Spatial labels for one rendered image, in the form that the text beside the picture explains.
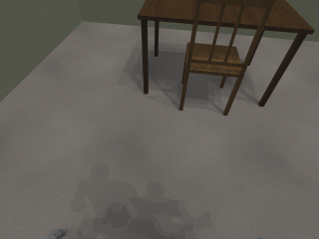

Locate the table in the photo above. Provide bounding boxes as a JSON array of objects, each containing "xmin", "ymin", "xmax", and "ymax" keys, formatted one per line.
[{"xmin": 138, "ymin": 0, "xmax": 315, "ymax": 107}]

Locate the chair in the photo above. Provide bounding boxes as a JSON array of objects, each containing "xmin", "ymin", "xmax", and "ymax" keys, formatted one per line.
[{"xmin": 179, "ymin": 0, "xmax": 275, "ymax": 116}]

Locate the left robot hand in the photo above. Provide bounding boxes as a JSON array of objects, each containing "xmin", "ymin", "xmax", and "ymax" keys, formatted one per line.
[{"xmin": 42, "ymin": 228, "xmax": 68, "ymax": 239}]

